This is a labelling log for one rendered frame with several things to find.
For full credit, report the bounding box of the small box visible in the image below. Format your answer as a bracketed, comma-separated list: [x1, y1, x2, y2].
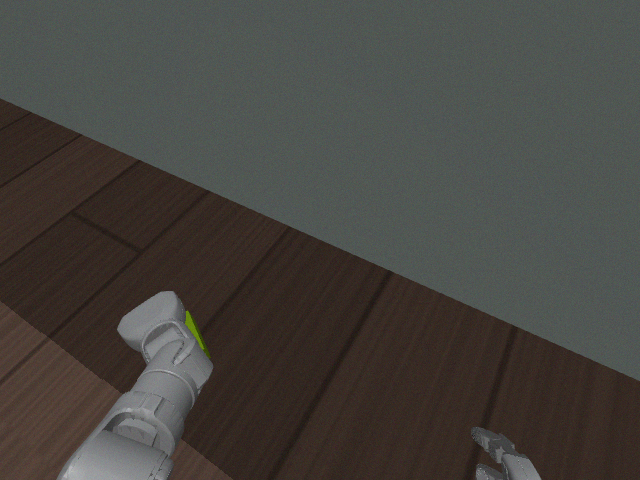
[185, 310, 211, 359]

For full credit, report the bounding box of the right robot hand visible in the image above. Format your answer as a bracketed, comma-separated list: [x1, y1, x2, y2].
[471, 427, 542, 480]

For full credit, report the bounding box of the left robot hand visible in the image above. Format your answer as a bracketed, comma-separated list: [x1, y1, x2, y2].
[117, 291, 186, 352]

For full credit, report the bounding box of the left robot arm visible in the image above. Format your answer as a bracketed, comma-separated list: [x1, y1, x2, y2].
[56, 319, 213, 480]

